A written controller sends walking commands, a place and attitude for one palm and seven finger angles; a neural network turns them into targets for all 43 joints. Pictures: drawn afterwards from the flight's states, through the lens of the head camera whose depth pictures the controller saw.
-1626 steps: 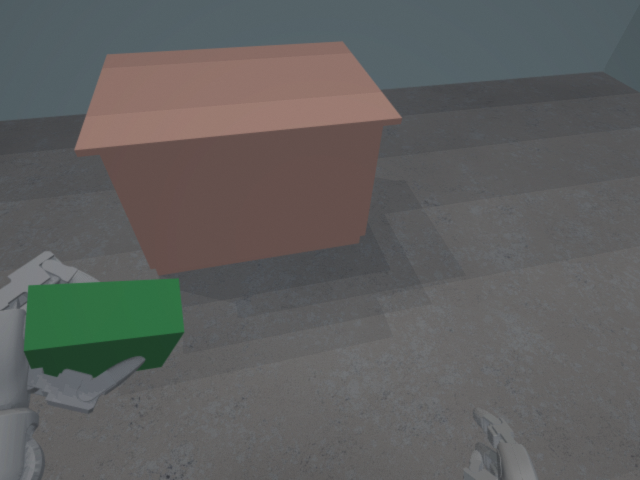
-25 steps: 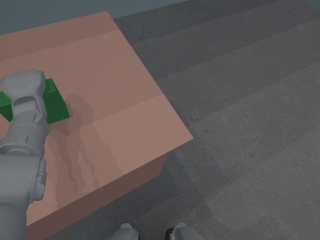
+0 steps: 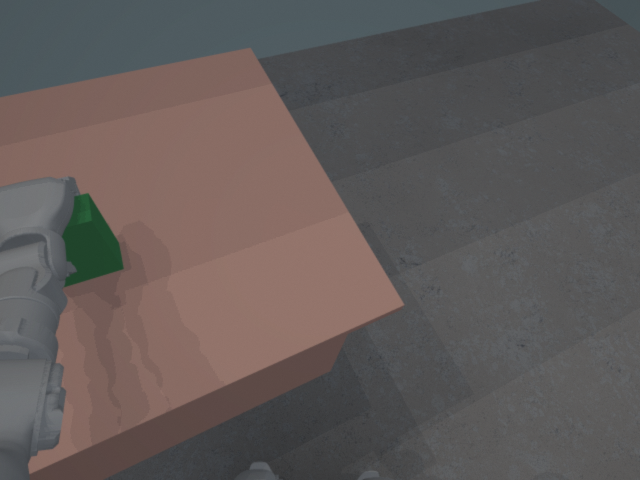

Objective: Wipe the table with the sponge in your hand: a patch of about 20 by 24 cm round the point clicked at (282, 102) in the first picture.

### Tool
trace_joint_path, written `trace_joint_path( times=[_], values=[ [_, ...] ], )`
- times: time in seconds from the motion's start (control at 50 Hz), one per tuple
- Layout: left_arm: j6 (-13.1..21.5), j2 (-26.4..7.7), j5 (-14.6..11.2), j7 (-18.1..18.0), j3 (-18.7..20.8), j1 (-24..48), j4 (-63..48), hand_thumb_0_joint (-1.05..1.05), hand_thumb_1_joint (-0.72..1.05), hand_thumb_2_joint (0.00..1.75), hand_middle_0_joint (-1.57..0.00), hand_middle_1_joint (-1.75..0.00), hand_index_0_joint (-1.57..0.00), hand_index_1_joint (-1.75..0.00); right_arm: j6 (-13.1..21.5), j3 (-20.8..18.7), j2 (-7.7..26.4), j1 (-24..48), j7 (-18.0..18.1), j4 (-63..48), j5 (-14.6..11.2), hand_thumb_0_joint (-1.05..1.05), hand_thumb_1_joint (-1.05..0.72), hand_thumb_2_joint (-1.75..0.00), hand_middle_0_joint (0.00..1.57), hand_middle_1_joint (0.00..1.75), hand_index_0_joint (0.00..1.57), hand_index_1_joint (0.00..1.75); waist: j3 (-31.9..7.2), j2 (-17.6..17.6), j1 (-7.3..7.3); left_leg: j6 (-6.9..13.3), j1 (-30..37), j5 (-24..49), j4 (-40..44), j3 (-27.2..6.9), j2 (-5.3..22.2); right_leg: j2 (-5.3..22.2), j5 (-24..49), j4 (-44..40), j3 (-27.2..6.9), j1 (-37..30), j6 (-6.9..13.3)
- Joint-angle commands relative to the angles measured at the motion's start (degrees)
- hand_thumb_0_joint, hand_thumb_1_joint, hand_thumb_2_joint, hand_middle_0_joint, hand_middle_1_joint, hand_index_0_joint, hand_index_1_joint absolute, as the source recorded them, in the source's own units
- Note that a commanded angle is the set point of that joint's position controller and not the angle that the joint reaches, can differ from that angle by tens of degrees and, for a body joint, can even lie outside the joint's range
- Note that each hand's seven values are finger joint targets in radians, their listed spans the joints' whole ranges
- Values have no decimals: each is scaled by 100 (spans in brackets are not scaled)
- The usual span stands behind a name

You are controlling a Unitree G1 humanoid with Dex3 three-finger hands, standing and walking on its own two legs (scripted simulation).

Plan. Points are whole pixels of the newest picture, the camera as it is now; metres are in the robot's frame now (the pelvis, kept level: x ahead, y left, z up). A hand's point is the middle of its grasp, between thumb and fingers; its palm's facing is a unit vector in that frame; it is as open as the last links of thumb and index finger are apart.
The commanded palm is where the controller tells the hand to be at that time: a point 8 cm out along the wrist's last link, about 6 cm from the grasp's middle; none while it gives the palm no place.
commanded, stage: wipe back along the first lane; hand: left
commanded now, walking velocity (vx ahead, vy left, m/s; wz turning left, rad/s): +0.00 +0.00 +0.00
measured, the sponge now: (61, 255) +0.41 +0.36 -0.04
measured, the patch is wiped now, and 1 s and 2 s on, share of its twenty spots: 1.00 1.00 1.00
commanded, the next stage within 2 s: lift the sponge slowly off the table in 1.66 s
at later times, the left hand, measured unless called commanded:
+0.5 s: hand (50, 259) +0.38 +0.35 -0.01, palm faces -0.10 +0.01 -0.99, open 9.6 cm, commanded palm +0.35 +0.32 +0.02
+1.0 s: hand (59, 290) +0.34 +0.33 -0.01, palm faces -0.07 +0.01 -1.00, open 9.6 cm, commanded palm +0.30 +0.30 +0.02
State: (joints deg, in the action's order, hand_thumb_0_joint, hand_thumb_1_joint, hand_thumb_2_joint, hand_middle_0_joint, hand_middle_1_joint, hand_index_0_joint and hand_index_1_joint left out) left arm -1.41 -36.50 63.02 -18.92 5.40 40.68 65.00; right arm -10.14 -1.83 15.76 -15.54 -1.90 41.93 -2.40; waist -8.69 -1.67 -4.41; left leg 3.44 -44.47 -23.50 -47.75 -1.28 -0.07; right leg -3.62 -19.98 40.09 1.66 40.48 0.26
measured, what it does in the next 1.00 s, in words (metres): stands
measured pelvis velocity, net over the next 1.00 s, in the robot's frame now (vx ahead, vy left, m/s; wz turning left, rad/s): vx -0.01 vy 0.01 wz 0.02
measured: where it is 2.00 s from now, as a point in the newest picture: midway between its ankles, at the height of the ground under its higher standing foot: outside the picture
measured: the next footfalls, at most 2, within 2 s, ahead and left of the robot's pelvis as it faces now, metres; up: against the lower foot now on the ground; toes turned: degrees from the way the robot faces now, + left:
none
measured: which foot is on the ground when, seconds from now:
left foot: down 0.00-1.00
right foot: down 0.00-1.00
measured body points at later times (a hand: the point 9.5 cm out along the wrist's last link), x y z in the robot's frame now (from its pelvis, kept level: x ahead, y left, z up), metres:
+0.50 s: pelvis -0.01 +0.01 +0.00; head +0.07 +0.02 +0.44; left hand +0.38 +0.35 +0.05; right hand +0.04 -0.26 -0.13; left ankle -0.02 +0.07 -0.70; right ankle -0.02 -0.13 -0.70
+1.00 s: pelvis -0.01 +0.01 +0.01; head +0.05 +0.02 +0.45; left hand +0.34 +0.32 +0.05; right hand +0.11 -0.25 -0.12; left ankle -0.02 +0.07 -0.70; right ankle -0.02 -0.13 -0.70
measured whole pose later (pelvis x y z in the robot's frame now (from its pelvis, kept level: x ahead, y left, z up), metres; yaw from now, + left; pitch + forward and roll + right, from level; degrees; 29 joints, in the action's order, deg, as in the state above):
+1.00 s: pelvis -0.01 +0.01 +0.01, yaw +1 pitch +15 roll -4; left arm -10.2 -25.8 59.0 -22.3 -3.2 23.1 45.9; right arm -11.8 -2.2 14.2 -11.8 -1.5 39.6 -4.0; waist -9.4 -2.5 0.3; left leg 4.0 -37.6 -22.4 -45.3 -0.9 -1.6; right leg -2.1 -19.8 39.1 1.3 34.1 0.0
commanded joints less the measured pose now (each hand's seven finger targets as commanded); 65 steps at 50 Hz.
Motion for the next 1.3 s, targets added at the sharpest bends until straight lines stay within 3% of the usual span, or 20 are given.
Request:
trace_joint_path(
  times=[0.0, 0.16, 0.28, 0.34, 0.36, 0.4, 0.46, 0.48, 0.54, 0.56, 0.58, 0.66, 0.8, 0.86, 0.9, 0.96, 1.04, 1.06, 1.12, 1.28],
  values=[
    [-84, -1489, 143, -53, 23, 1266, -444, 0, 10, 130, -120, -160, -120, -160, 7, -331, 1045, -788, 41, -254, 36, 0, -90, -90, 20, 30, 20, 30, -1967, -466, 31, -143, 1814, 3262, 289, -237, 16, -85, 2305, -140, 52, -739, 372],
    [56, -905, -5, -36, -175, 828, -542, 0, 10, 130, -120, -160, -120, -160, 23, -368, 961, -662, 60, -301, 15, 0, -90, -90, 20, 30, 20, 30, -1870, -430, 82, -148, 1877, 2973, 352, -279, 51, -94, 1952, -200, 65, -566, 407],
    [-41, -682, -80, -95, -304, 514, -330, 0, 10, 130, -120, -160, -120, -160, -6, -338, 956, -579, 53, -292, 0, 0, -90, -90, 20, 30, 20, 30, -1590, -128, 95, -122, 1551, 2430, 415, -267, 28, -87, 1612, -200, 102, -549, 405],
    [-100, -436, -98, -120, -430, 301, -475, 0, 10, 130, -120, -160, -120, -160, -14, -348, 919, -497, 25, -352, -13, 0, -90, -90, 20, 30, 20, 30, -1587, -117, 146, -129, 1600, 2416, 453, -271, 36, -90, 1548, -221, 124, -553, 412],
    [-98, -509, -152, -117, -247, 104, -579, 0, 10, 130, -120, -160, -120, -160, -4, -360, 926, -463, 27, -367, -18, 0, -90, -90, 20, 30, 20, 30, -1741, -176, 264, -164, 1729, 2658, 477, -321, 78, -84, 1621, -183, 125, -597, 439],
    [-152, -148, -185, -114, -558, 19, -577, 0, 10, 130, -120, -160, -120, -160, -18, -357, 895, -423, 15, -371, -28, 0, -90, -90, 20, 30, 20, 30, -1537, 28, 134, -131, 1615, 2418, 466, -289, 58, -88, 1501, -224, 136, -529, 393],
    [-234, -199, -255, -128, -392, -227, -660, 0, 10, 130, -120, -160, -120, -160, -23, -342, 898, -313, 15, -436, -49, 0, -90, -90, 20, 30, 20, 30, -1447, 50, 275, -125, 1543, 2307, 567, -312, 59, -72, 1437, -245, 125, -623, 430],
    [-266, -138, -232, -128, -520, -157, -652, 0, 10, 130, -120, -160, -120, -160, -37, -333, 902, -312, 22, -416, -55, 0, -90, -90, 20, 30, 20, 30, -1371, 48, 193, -142, 1548, 2229, 558, -323, 54, -71, 1344, -222, 144, -550, 415],
    [-359, -151, -253, -143, -470, -370, -692, 0, 10, 130, -120, -160, -120, -160, -41, -324, 891, -242, 32, -468, -70, 0, -90, -90, 20, 30, 20, 30, -1303, 250, 239, -104, 1454, 2005, 643, -282, 31, -64, 1279, -308, 132, -714, 407],
    [-353, -157, -301, -124, -404, -419, -835, 0, 10, 130, -120, -160, -120, -160, -28, -318, 883, -181, 40, -509, -76, 0, -90, -90, 20, 30, 20, 30, -1347, 90, 330, -115, 1523, 2144, 673, -290, 43, -48, 1370, -307, 108, -764, 435],
    [-367, -28, -287, -124, -554, -408, -859, 0, 10, 130, -120, -160, -120, -160, -38, -320, 875, -179, 41, -491, -77, 0, -90, -90, 20, 30, 20, 30, -1297, 104, 248, -120, 1564, 2099, 654, -288, 37, -43, 1323, -301, 123, -713, 412],
    [-447, 35, -320, -114, -521, -581, -1141, 0, 10, 130, -120, -160, -120, -160, -21, -321, 857, -39, 59, -584, -93, 0, -90, -90, 20, 30, 20, 30, -1284, 36, 342, -160, 1702, 2141, 747, -351, 70, -43, 1219, -341, 128, -717, 440],
    [-668, 674, -375, -105, -961, -1068, -1540, 0, 10, 130, -120, -160, -120, -160, -55, -335, 781, 141, 47, -697, -104, 0, -90, -90, 20, 30, 20, 30, -1175, 39, 317, -241, 1963, 2420, 760, -411, 86, -51, 1228, -353, 174, -691, 422],
    [-760, 701, -440, -106, -886, -1247, -1750, 0, 10, 130, -120, -160, -120, -160, -52, -326, 765, 275, 57, -751, -106, 0, -90, -90, 20, 30, 20, 30, -1193, 121, 401, -230, 1964, 2455, 814, -403, 89, -45, 1333, -388, 150, -847, 446],
    [-821, 733, -427, -104, -964, -1353, -1805, 0, 10, 130, -120, -160, -120, -160, -62, -318, 770, 286, 68, -743, -106, 0, -90, -90, 20, 30, 20, 30, -1142, 223, 346, -229, 1949, 2412, 804, -367, 65, -45, 1383, -373, 166, -913, 424],
    [-898, 749, -519, -90, -851, -1741, -2035, 0, 10, 130, -120, -160, -120, -160, -23, -304, 751, 419, 68, -826, -128, 0, -90, -90, 20, 30, 20, 30, -1183, 192, 476, -239, 1976, 2544, 870, -381, 70, -36, 1476, -385, 140, -1089, 441],
    [-992, 938, -517, -72, -1048, -2002, -2266, 0, 10, 130, -120, -160, -120, -160, 9, -279, 727, 483, 63, -900, -131, 0, -90, -90, 20, 30, 20, 30, -1001, 316, 423, -194, 1901, 2355, 882, -313, 12, -32, 1548, -439, 143, -1211, 417],
    [-998, 670, -525, -80, -788, -1987, -2307, 0, 10, 130, -120, -160, -120, -160, 17, -274, 763, 518, 86, -888, -124, 0, -90, -90, 20, 30, 20, 30, -1030, 314, 479, -199, 1888, 2373, 902, -344, 30, -37, 1575, -430, 96, -1259, 447],
    [-1029, 765, -542, -72, -845, -2380, -2426, 0, 10, 130, -120, -160, -120, -160, 68, -259, 731, 549, 100, -958, -138, 0, -90, -90, 20, 30, 20, 30, -941, 421, 483, -157, 1842, 2291, 905, -263, -34, -19, 1710, -465, 88, -1423, 418],
    [-1054, 784, -601, -38, -835, -2824, -2912, 0, 10, 130, -120, -160, -120, -160, 199, -228, 707, 684, 127, -1047, -142, 0, -90, -90, 20, 30, 20, 30, -859, 281, 526, -130, 1862, 2169, 958, -208, -81, -3, 1815, -498, 37, -1613, 419]
  ],
)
